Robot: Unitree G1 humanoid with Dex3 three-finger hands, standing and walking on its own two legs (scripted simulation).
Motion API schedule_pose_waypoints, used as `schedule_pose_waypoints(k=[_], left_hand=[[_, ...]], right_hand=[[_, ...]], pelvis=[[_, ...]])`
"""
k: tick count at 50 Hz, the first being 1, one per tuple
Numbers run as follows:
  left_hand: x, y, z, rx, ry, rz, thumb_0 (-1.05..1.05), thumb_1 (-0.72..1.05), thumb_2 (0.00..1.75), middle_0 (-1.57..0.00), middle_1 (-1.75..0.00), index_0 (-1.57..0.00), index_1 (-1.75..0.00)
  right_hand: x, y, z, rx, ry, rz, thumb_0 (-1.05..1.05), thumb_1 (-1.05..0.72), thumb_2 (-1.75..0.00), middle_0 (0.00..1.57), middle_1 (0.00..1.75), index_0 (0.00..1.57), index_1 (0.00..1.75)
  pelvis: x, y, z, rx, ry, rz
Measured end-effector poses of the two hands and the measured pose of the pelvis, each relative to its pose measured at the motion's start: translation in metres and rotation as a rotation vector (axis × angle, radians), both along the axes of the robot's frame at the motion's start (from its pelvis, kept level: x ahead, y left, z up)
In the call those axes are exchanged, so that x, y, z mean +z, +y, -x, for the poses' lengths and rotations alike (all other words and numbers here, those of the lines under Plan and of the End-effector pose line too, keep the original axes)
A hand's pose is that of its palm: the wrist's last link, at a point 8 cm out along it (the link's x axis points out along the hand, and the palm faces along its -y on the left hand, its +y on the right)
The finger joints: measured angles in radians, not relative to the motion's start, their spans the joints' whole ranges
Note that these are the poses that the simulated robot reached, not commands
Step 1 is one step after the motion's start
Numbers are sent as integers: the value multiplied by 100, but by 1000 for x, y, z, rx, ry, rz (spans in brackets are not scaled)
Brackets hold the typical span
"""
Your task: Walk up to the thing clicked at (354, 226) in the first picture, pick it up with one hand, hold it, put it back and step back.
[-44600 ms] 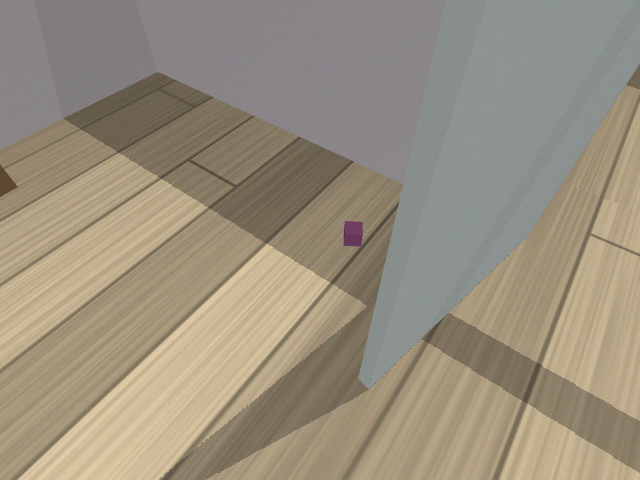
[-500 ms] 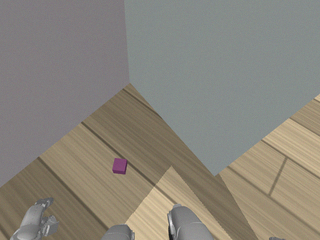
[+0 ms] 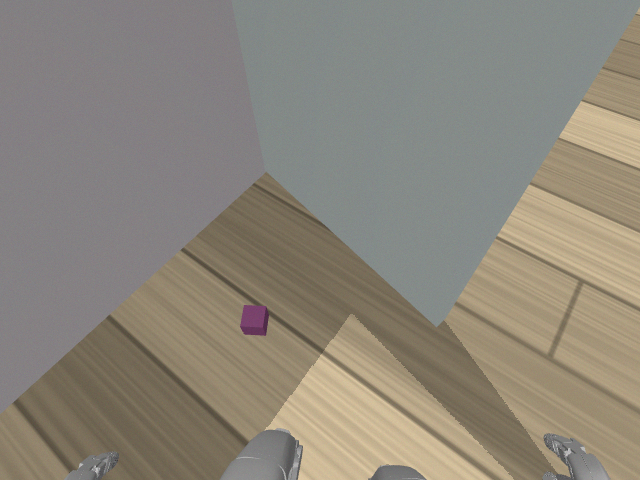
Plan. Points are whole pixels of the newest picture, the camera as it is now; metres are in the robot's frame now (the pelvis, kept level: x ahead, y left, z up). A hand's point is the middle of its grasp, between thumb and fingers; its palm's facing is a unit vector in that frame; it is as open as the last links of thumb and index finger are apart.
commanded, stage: walk up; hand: left
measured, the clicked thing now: (255, 320) +0.58 +0.25 -0.73
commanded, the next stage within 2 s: stand in 1.46 s
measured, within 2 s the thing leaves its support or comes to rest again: neither
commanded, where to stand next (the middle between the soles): +0.21 -0.01 m, yaw +4 degrees
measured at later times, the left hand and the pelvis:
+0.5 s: hand out of the picture -0.08 +0.24 -0.16, palm faces +0.01 -0.93 -0.38, open 7.4 cm; pelvis -0.13 -0.03 +0.00, yaw +1 degrees
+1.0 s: hand out of the picture -0.07 +0.24 -0.14, palm faces +0.06 -0.92 -0.38, open 7.4 cm; pelvis -0.14 -0.03 +0.01, yaw +3 degrees
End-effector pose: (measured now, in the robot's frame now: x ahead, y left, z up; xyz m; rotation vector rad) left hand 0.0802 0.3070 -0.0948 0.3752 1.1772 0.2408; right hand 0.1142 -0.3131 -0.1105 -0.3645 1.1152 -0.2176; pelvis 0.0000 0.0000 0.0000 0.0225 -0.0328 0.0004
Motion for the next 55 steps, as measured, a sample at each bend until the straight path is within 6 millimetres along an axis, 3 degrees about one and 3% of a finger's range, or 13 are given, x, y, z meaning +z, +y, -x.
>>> schedule_pose_waypoints(k=[5,10,15,20,26,30,35,41,48,55], left_hand=[[3,0,14,3,-72,-12,0,90,90,-21,-30,-21,-30],[-15,7,38,18,-122,18,0,90,90,-21,-30,-21,-30],[-18,1,76,51,-71,50,0,90,90,-21,-30,-20,-30],[-19,-7,122,52,-19,64,0,90,90,-21,-30,-20,-30],[-20,-24,175,47,58,27,0,91,90,-21,-30,-20,-30],[-10,-34,198,67,66,22,0,90,90,-21,-30,-20,-30],[-3,-32,201,87,24,19,0,90,90,-21,-30,-21,-30],[-8,-17,187,97,2,28,0,90,90,-21,-30,-21,-30],[-6,-21,163,66,-44,28,0,91,90,-20,-30,-20,-30],[-3,-22,147,64,-53,42,0,90,90,-21,-30,-20,-30]], right_hand=[[1,0,28,54,24,20,1,-90,-89,20,30,20,30],[-1,6,63,92,49,49,1,-90,-89,20,30,20,30],[15,8,100,89,53,43,1,-90,-89,20,30,20,30],[26,-5,122,76,20,49,1,-90,-89,20,30,20,30],[13,-33,140,48,-26,21,1,-90,-89,20,30,20,30],[6,-38,157,17,8,-9,1,-90,-89,20,30,20,30],[-3,-31,174,33,73,-29,1,-90,-89,20,30,20,30],[-2,-8,178,46,80,-49,1,-90,-89,20,30,20,30],[1,-1,166,42,43,-75,1,-90,-89,20,30,20,30],[3,-1,147,45,27,-64,1,-90,-89,20,30,20,30]], pelvis=[[-2,-3,29,38,9,4],[-12,0,63,72,-10,-9],[-2,-5,89,68,-16,27],[3,-16,110,43,-8,40],[-4,-35,132,14,-23,59],[1,-38,137,10,-22,37],[3,-33,139,47,-16,29],[3,-24,142,57,-18,5],[6,-30,139,56,-19,32],[8,-23,127,65,-17,20]])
